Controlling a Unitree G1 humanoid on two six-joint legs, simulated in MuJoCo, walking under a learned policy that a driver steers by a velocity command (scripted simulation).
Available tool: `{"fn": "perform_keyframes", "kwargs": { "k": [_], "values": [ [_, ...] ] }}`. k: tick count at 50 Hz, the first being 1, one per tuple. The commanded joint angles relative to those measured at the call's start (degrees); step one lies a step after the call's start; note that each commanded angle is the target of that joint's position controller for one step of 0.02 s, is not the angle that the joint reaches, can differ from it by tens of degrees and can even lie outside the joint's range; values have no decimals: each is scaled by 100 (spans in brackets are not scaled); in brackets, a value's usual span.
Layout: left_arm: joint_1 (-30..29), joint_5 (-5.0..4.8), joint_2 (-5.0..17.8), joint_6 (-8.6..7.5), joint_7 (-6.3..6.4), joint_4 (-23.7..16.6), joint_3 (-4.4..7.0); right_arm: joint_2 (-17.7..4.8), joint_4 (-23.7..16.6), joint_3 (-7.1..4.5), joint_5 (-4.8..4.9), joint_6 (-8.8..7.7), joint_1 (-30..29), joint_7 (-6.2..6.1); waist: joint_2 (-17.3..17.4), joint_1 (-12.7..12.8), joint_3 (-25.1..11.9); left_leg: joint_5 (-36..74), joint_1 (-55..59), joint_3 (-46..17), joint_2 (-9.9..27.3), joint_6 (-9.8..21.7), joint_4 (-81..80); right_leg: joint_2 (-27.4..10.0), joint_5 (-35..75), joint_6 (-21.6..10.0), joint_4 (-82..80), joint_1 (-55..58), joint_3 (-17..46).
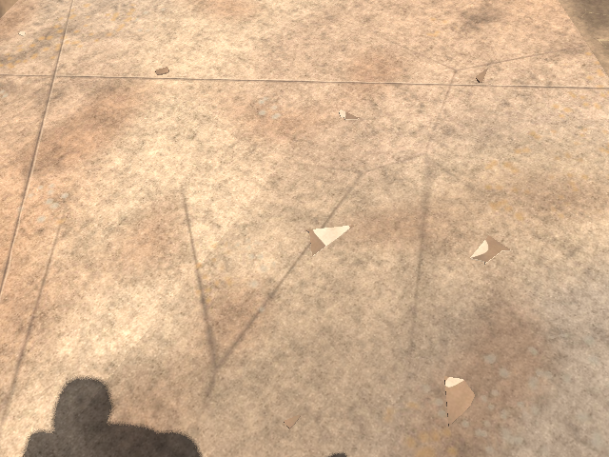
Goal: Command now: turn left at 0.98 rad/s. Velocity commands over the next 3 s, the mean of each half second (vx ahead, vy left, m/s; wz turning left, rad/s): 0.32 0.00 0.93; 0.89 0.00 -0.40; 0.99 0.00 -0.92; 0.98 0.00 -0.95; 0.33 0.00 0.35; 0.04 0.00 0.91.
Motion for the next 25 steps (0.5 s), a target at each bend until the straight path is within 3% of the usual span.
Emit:
{"fn": "perform_keyframes", "kwargs": {
  "k": [1, 3, 6, 8, 9, 11, 13, 15, 19, 20, 21, 22, 23, 24, 25],
  "values": [
    [-390, 18, 617, -43, 26, -510, 148, -681, -183, -203, -3, 20, 395, 131, -1041, -114, -468, 165, -605, 465, 506, -167, 1794, -1547, 1660, -820, -869, 652, 801],
    [-178, 47, 616, -55, 36, -502, 157, -595, -178, -136, 94, 60, 296, 212, -1130, 37, -468, 278, -762, 731, 650, -287, 1723, -1448, 2096, -815, -775, 914, 315],
    [327, 57, 737, -73, 14, -371, 245, -432, -345, -42, 107, 97, -205, 257, -1195, 344, -438, 230, -1001, 963, 894, -395, 1153, -1698, 2319, -888, -720, 1452, 126],
    [484, 66, 818, -87, -23, -306, 304, -336, -433, 4, 112, 121, -383, 291, -1263, 418, -480, 136, -892, 1067, 1030, -386, 723, -1863, 2504, -921, -657, 1591, -45],
    [636, 94, 878, -103, -66, -276, 347, -331, -477, 25, 100, 126, -477, 327, -1301, 515, -633, 185, -774, 1141, 1110, -314, 486, -1939, 1297, -876, -864, 1613, -70],
    [726, 123, 1083, -153, -137, -255, 434, -419, -640, 22, 63, 138, -797, 459, -1497, 621, -564, 200, -691, 1279, 1235, -176, 123, -2132, -1309, -750, -1423, 1474, 129],
    [739, 135, 1202, -209, -165, -248, 494, -442, -758, 21, 59, 129, -1094, 569, -1392, 648, -361, 125, -674, 1386, 1294, -45, -191, -2309, -2290, -614, -1712, 1371, 158],
    [810, 141, 1241, -261, -188, -201, 529, -355, -816, 54, 60, 92, -1292, 623, -1182, 650, -241, 12, -533, 1501, 1319, 114, -527, -2407, -2387, -506, -1777, 1343, -50],
    [687, 87, 1291, -237, -257, -117, 561, -230, -722, 131, 33, -1, -1116, 614, -1068, 428, -152, -88, 514, 1912, 1159, 509, -1453, -2361, -2068, -272, -1534, 885, -852],
    [566, 35, 1293, -205, -275, -104, 557, -187, -581, 150, 4, -34, -771, 577, -916, 201, -140, 187, 1093, 2074, 1044, 604, -1884, -2248, -1980, -189, -1151, 553, -1196],
    [495, -11, 1205, -192, -280, -79, 517, -226, -257, 130, -64, -104, 22, 493, -494, -199, -290, 320, 2272, 2091, 772, 727, -2334, -1943, -1422, -86, -168, -191, -1641],
    [382, 41, 858, -198, -303, -131, 387, -679, 301, -43, -95, -193, 1490, 332, 868, -889, -740, -556, 3857, 1040, 1077, 1005, -2810, -1352, -673, 63, 2291, -1406, -2154],
    [-54, 129, 93, -231, -358, -591, 146, -1279, 183, -75, 10, -288, 1781, 179, 2294, -929, -555, -2136, 4480, -1925, 2637, 1428, -3665, -591, -2491, 298, 4179, -3846, -1589],
    [-579, 256, 560, -284, -392, -793, 223, -1146, -49, -13, 65, -339, 1378, 40, 1110, -969, -189, -1695, 4007, -2707, 3092, 1680, -4271, -582, -1779, 307, 4545, -4659, -569],
    [-564, 139, 733, -344, -459, -727, 262, -926, 17, 66, 4, -365, 1258, -47, 674, -755, 35, -960, 3878, -1898, 2993, 1599, -4074, -941, -1051, 231, 4571, -4656, -370]
  ]
}}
